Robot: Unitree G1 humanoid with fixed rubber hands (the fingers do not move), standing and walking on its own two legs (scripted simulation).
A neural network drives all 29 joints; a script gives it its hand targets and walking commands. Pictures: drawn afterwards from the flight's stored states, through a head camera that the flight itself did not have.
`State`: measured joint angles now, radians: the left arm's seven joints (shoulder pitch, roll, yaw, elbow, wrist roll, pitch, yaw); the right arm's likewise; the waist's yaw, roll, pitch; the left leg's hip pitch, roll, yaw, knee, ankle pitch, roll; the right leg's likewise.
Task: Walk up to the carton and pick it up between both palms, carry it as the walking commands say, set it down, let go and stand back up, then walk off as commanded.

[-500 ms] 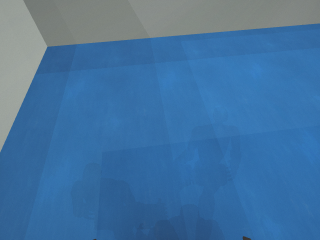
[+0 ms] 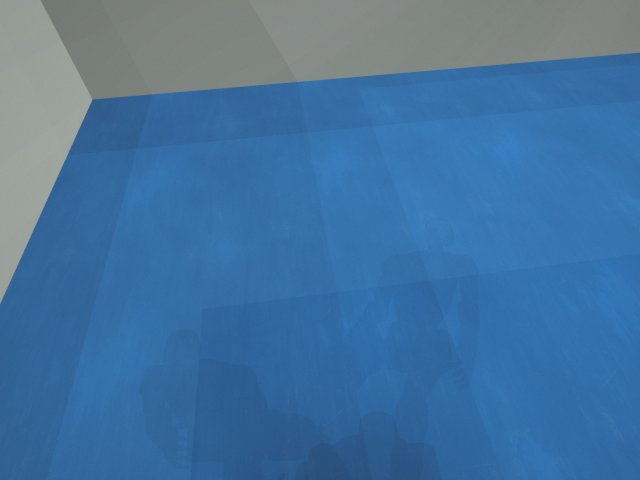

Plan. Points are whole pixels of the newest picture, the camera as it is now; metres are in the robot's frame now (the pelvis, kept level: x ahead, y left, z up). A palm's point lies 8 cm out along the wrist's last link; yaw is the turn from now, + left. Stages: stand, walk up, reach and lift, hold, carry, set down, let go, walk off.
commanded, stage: stand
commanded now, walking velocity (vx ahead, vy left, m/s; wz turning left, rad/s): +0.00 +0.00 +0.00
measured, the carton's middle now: out of the picture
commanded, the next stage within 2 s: walk up in 1.22 s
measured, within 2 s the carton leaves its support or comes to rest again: neither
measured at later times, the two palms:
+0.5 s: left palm out of the picture -0.02 +0.20 -0.14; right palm out of the picture -0.02 -0.20 -0.15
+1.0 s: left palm out of the picture -0.03 +0.19 -0.14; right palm out of the picture -0.04 -0.20 -0.15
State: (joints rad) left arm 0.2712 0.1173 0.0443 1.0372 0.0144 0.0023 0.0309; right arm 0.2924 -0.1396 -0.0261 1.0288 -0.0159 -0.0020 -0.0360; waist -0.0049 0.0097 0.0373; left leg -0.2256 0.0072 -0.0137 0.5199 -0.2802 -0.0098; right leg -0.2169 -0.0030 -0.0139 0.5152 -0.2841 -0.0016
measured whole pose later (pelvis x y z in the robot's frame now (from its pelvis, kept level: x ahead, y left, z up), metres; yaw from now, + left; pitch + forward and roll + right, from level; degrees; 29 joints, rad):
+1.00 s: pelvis -0.01 -0.01 +0.00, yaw +0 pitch -2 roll +0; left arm 0.29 0.08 0.02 1.16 0.01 0.00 0.04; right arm 0.31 -0.10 0.00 1.16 -0.02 0.00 -0.04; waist 0.00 0.01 0.06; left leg -0.19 0.02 -0.01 0.46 -0.24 -0.02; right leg -0.18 0.01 -0.01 0.47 -0.25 -0.01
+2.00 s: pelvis -0.02 -0.04 +0.00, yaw -18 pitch +2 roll +1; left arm 0.20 0.16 0.08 0.92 0.04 0.03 0.01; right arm 0.13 -0.21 -0.05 0.92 0.00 0.03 -0.04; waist 0.03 -0.01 0.04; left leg -0.38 0.02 0.02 0.77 -0.46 -0.06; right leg -0.34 0.06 0.04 0.49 -0.18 -0.05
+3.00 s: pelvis -0.01 -0.02 +0.00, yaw -46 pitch +2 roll -2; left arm 0.25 0.23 0.09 0.93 0.02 0.05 0.00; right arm 0.16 -0.21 -0.03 0.84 -0.01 0.01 -0.03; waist 0.04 -0.03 0.08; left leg -0.31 0.04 0.06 0.57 -0.28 0.03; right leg -0.43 0.05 0.01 0.78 -0.43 0.02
